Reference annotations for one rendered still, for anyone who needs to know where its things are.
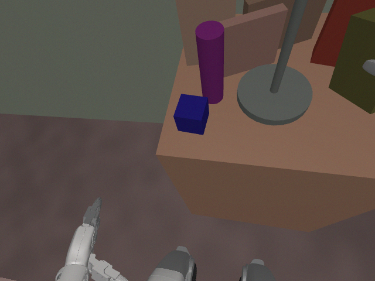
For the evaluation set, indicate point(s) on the left robot hand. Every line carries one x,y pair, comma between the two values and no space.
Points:
81,248

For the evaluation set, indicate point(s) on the left robot arm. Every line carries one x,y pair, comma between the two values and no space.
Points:
73,273

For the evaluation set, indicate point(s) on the desk lamp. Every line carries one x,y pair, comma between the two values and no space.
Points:
275,94

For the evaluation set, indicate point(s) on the right robot hand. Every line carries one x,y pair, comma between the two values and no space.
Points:
369,66

